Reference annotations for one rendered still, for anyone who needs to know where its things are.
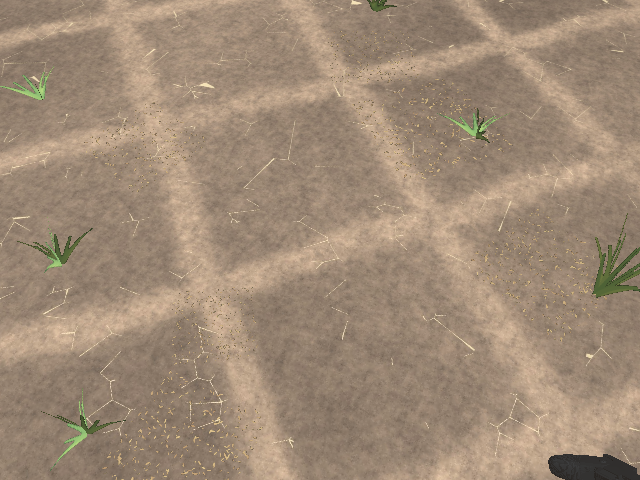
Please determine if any right robot hand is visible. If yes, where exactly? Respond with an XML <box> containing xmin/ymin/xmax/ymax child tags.
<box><xmin>548</xmin><ymin>454</ymin><xmax>640</xmax><ymax>480</ymax></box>

